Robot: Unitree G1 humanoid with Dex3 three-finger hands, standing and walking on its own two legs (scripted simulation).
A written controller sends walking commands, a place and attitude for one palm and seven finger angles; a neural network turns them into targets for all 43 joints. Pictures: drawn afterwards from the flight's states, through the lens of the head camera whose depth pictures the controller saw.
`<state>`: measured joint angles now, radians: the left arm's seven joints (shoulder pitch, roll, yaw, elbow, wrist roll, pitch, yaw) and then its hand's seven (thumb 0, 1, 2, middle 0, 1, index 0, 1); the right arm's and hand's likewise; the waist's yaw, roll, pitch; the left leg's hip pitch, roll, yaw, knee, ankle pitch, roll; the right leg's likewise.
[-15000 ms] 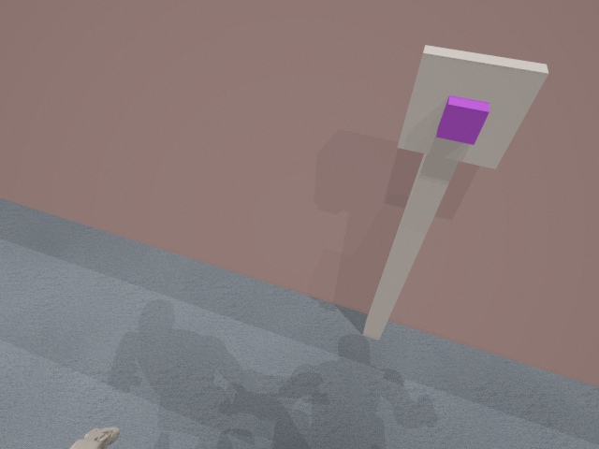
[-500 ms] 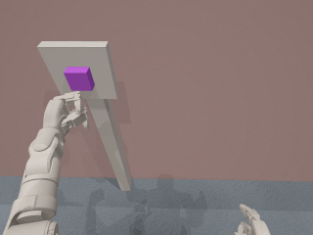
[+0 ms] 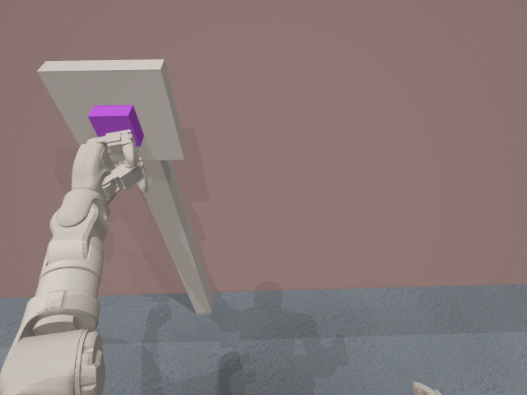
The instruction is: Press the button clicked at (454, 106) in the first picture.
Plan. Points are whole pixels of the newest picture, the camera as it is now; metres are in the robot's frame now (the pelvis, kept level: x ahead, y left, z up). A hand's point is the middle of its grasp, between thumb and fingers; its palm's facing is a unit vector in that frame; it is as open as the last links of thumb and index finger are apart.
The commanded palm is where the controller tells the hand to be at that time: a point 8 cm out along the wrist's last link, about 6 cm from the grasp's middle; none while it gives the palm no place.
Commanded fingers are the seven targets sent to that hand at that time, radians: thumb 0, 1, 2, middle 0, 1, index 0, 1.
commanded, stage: press the button with the knuckle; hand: left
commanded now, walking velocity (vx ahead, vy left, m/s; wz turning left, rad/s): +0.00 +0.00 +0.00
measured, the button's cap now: (118, 125) +0.49 +0.24 +0.16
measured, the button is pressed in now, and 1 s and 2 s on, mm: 0 13 0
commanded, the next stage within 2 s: hold the button down briefly in 0.64 s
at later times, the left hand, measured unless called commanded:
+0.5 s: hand (135, 159) +0.43 +0.21 +0.14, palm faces +0.05 -1.00 +0.00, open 3.0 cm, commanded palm +0.42 +0.26 +0.14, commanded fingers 0.00 0.90 0.90 -1.30 -1.50 -1.30 -1.50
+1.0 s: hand (135, 156) +0.44 +0.21 +0.14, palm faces +0.03 -1.00 -0.01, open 3.0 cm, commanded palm +0.45 +0.26 +0.14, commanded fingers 0.00 0.90 0.90 -1.30 -1.50 -1.30 -1.50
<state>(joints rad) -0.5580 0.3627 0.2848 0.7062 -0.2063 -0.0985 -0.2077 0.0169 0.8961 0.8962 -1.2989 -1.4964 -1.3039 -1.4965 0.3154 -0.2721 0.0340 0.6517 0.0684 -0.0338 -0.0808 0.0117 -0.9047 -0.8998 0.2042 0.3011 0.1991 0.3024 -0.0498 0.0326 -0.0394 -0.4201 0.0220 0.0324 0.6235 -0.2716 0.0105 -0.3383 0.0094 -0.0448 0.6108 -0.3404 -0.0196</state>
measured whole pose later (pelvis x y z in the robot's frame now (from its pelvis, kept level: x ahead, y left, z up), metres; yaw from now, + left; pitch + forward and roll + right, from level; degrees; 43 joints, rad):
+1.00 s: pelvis -0.03 +0.00 -0.01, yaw +1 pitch +8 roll -2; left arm -0.93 0.51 0.30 1.19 -0.15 -0.24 -0.26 0.00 0.72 0.95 -1.30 -1.50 -1.39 -1.50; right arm 0.39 -0.29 0.05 0.70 0.05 -0.06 -0.08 0.01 -0.90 -0.90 0.21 0.30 0.20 0.30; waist -0.11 0.02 -0.04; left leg -0.62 0.03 0.00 0.73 -0.26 0.01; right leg -0.52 0.02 -0.08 0.70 -0.33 -0.02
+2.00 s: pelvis +0.01 +0.00 +0.00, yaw +1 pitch +3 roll -1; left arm -0.23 0.30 0.26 0.28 -0.26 0.01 -0.24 0.02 0.90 0.90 -1.30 -1.50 -1.30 -1.50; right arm 0.22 -0.26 0.04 0.57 0.07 -0.06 -0.07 0.01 -0.90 -0.90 0.20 0.30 0.20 0.30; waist 0.02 0.04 -0.06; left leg -0.37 0.01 0.02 0.63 -0.30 0.01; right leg -0.28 0.00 -0.05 0.60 -0.36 -0.01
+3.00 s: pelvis +0.00 +0.00 +0.02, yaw +0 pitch -5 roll +0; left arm 0.28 0.29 0.21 -0.25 -0.08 -0.08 0.09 0.02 0.89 0.90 -1.30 -1.50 -1.31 -1.50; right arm 0.17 -0.22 0.06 0.64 0.01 -0.07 -0.09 0.01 -0.90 -0.90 0.20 0.30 0.20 0.30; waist 0.06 0.06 0.04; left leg -0.14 0.01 0.03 0.40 -0.18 0.01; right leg -0.05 0.01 -0.04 0.38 -0.24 -0.02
